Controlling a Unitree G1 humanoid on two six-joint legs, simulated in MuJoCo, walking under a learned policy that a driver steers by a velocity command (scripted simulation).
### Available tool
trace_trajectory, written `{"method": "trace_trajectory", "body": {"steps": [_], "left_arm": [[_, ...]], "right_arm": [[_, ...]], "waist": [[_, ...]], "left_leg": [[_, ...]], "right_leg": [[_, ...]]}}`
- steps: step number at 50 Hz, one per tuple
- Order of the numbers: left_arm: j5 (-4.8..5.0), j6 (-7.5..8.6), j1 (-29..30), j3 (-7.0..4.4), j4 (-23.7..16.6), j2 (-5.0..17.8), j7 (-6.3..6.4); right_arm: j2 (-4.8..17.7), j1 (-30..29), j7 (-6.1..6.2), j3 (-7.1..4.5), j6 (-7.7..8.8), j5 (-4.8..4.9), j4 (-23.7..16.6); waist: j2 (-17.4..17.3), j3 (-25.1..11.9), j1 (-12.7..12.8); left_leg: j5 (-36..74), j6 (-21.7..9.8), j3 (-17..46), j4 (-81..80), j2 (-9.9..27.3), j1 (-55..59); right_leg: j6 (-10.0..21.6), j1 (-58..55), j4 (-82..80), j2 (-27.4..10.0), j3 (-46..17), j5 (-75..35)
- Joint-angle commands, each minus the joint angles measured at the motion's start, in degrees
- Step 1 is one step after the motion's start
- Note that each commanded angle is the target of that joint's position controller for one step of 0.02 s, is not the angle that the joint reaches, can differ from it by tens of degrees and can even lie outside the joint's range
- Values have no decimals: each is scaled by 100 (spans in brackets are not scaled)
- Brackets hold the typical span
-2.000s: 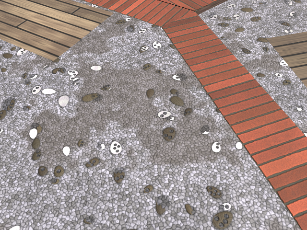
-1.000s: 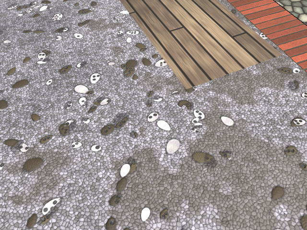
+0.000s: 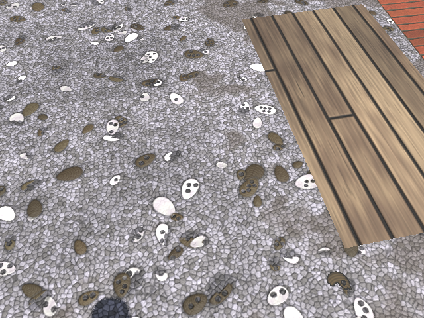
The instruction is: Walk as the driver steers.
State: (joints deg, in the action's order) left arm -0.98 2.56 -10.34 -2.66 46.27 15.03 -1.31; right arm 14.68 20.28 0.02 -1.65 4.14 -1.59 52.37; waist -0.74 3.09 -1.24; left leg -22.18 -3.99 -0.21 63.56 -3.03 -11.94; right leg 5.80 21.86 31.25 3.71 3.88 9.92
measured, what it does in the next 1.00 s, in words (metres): walks ahead, turning right: left foot, then right foot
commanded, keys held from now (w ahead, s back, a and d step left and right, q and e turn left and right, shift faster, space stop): w+e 0.44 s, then no key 0.56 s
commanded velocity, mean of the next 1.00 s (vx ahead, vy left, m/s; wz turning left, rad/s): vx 0.33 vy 0.00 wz -0.32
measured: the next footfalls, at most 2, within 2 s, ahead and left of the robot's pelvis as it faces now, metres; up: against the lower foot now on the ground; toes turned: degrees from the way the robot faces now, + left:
left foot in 0.42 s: +0.46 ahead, +0.08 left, +0.00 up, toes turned -20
right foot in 0.84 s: +0.44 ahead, -0.13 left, +0.00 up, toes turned -20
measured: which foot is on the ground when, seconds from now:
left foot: up 0.00-0.40, down 0.42-1.00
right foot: down 0.00-0.44, up 0.46-0.82, down 0.84-1.00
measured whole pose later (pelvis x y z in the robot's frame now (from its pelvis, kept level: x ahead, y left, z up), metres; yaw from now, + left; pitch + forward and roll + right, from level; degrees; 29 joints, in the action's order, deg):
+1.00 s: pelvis +0.39 -0.03 +0.01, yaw -20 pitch -1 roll +1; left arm -1.0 0.2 -8.4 0.7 48.6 10.7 1.4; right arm 12.6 16.1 1.2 -0.7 -0.9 -0.5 53.3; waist -1.2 1.9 -1.8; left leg -24.5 -0.6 -0.9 32.5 -0.1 -12.1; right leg 3.3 15.8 25.4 2.4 0.3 9.1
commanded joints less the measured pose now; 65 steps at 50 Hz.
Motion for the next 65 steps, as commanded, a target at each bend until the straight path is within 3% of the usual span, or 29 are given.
{"method": "trace_trajectory", "body": {"steps": [1, 3, 6, 11, 16, 18, 20, 21, 22, 23, 24, 25, 26, 28, 31, 35, 39, 41, 42, 43, 44, 45, 46, 48, 51, 54, 55, 58, 65], "left_arm": [[69, 18, -630, -198, 4, 645, 18], [100, 87, -712, -187, 98, 630, 32], [114, 131, -930, -257, 169, 834, 55], [120, 94, -1409, -305, 246, 861, 64], [24, 45, -1681, -344, 225, 937, 128], [-4, 38, -1433, -379, 112, 1038, 173], [15, 68, -1143, -398, 15, 1112, 152], [81, 120, -1147, -329, -64, 865, 98], [258, 141, -1429, -200, -278, 324, 89], [141, 81, -1799, -212, -314, 531, 119], [23, -14, -1692, -250, -86, 746, 161], [-14, -38, -1383, -240, -66, 665, 127], [-31, -72, -1262, -229, -88, 548, 105], [-122, -194, -1221, -222, -106, 467, 52], [-63, -260, -1087, -190, -157, 383, 11], [-62, -298, -488, -23, -266, 179, -20], [-42, -261, -138, 51, -268, 239, 43], [-72, -177, -264, 77, -174, 209, 90], [-117, -116, -332, 67, -122, 338, 126], [-166, -55, -564, 9, -101, 713, 179], [-43, -102, -392, 7, -116, 825, 233], [60, -143, -445, 63, -57, 524, 249], [37, -161, -287, 101, -24, 458, 265], [-20, -202, 86, 173, -2, 332, 316], [54, -215, 335, 164, 125, 340, 333], [105, -252, 137, 135, 336, 301, 285], [87, -261, 76, 114, 424, 312, 271], [57, -201, -119, 91, 692, 300, 283], [67, -190, -230, 105, 1124, 215, 316]], "right_arm": [[618, -223, -45, -109, 122, -59, -590], [500, -125, -68, -72, -40, -118, -631], [410, -541, -90, -33, -152, -124, -813], [355, -1774, -121, 25, -145, -64, -1221], [435, -2399, -120, 48, -62, 11, -1498], [584, -2099, -100, 5, -8, 22, -1468], [804, -1073, -14, -98, 87, 9, -1178], [1145, -317, 75, -201, 167, -97, -1072], [1637, 215, 156, -317, 127, -222, -1120], [1674, -21, 141, -365, 25, -140, -1063], [1051, -395, 105, -240, -3, -75, -1162], [650, -603, 71, -139, 24, -18, -1162], [476, -700, 57, -78, 49, -18, -1128], [470, -587, 37, -57, 132, 31, -959], [610, -499, 6, -94, 190, 68, -806], [614, -611, 10, -73, 84, 71, -677], [742, -271, -10, -126, -27, 96, -419], [720, -325, 22, -126, -94, 154, -356], [634, -161, 38, -104, -107, 124, -303], [420, 82, 49, -42, -115, 58, -367], [9, 660, 73, 67, -200, 157, -236], [298, 417, 139, 16, -349, 158, -119], [392, 136, 155, -25, -430, 142, -169], [335, -47, 141, -30, -526, 118, -107], [98, 249, 150, 36, -538, 71, 231], [320, -59, 148, 28, -473, 27, 306], [355, -103, 136, 7, -461, 54, 391], [213, -155, 167, 27, -391, 77, 543], [156, -208, 220, 38, -385, 92, 827]], "waist": [[122, -170, 121], [285, -278, -51], [304, -154, -19], [402, -15, 400], [496, -122, 617], [559, -183, 394], [388, -572, -116], [-132, -1178, -430], [-1113, -1902, -467], [-1655, -1895, -90], [-583, -1124, 39], [-94, -658, 42], [-164, -533, 134], [-569, -510, 231], [-629, -724, 326], [-727, -649, 266], [-741, -664, 68], [-532, -599, 212], [-204, -639, 228], [448, -971, 157], [1265, -1236, -85], [1019, -1126, 176], [965, -734, 153], [928, -511, 3], [704, -553, -199], [405, -47, 41], [140, 182, 85], [-132, -33, 114], [-3, -120, 118]], "left_leg": [[551, 87, 365, 530, 626, -2175], [552, 286, 302, 125, 693, -1775], [808, 538, 134, -523, 751, -1984], [1981, 740, 58, -2071, 687, -2256], [1969, 666, 114, -2857, 441, -2061], [1609, 543, 207, -3257, 359, -1428], [1367, 335, 147, -3802, 200, 62], [840, 79, 856, -4054, 952, 1230], [-245, -314, 2840, -4429, 2462, 2679], [158, -788, 4397, -4811, 2942, 2507], [793, -800, 3611, -4644, 2704, 1814], [2157, -753, 2616, -4589, 2372, 1202], [3303, -627, 1879, -4605, 2099, 877], [5079, -574, 1061, -4532, 1779, 551], [5835, -698, 632, -4575, 1732, 580], [5522, -581, 8, -4656, 1453, 215], [4990, -539, 133, -4371, 1511, 338], [4094, -359, 222, -4007, 1443, 212], [3307, -137, 214, -3758, 1272, 49], [1757, 88, -8, -3230, 991, -317], [-431, 221, -256, -2875, 463, -467], [-993, 248, -61, -2716, 383, -504], [-977, 266, 6, -2636, 340, -601], [-514, 324, 78, -2884, 378, -341], [731, 420, -24, -3748, 318, 469], [1008, 382, 390, -4283, 701, 301], [868, 344, 410, -4301, 697, -31], [1201, 293, 470, -4486, 769, 49], [1362, 210, 485, -4544, 813, 277]], "right_leg": [[1036, -1692, -1771, -1633, -2610, -810], [969, -1284, -1908, -1373, -2173, -1313], [1030, -974, -2132, -1188, -1938, -1165], [750, -1221, -2077, -946, -1904, -1169], [619, -1801, -1483, -1063, -2213, -1944], [454, -1734, -1193, -1133, -2425, -2051], [238, -1386, -212, -860, -2371, -2409], [81, -908, 1089, -454, -2002, -1814], [-132, 520, 2693, 249, -1218, 705], [-141, 1344, 3492, 311, -925, 2241], [-140, 1424, 3838, -89, -1040, 1820], [-218, 1257, 3739, -186, -983, 1503], [-289, 1067, 3511, -310, -940, 1381], [-427, 770, 3338, -273, -847, 1311], [-540, 719, 2965, -112, -866, 971], [-586, 160, 1460, -219, -521, 254], [-476, -411, 456, -224, -281, 16], [-329, -996, -501, -238, -263, -481], [-267, -1472, -1000, -478, -591, -1139], [-125, -2172, -891, -1481, -1511, -2814], [661, -2280, -819, -2312, -2221, -4048], [942, -1980, -1045, -2261, -2428, -3150], [882, -1645, -1284, -2074, -2340, -2401], [547, -1208, -1536, -1712, -1956, -1633], [150, -833, -1469, -1251, -1441, -799], [-215, -491, -1666, -911, -1381, 906], [-225, -656, -1635, -847, -1311, 753], [-168, -1143, -1270, -829, -1191, -309], [-208, -1258, -1216, -795, -1070, -690]]}}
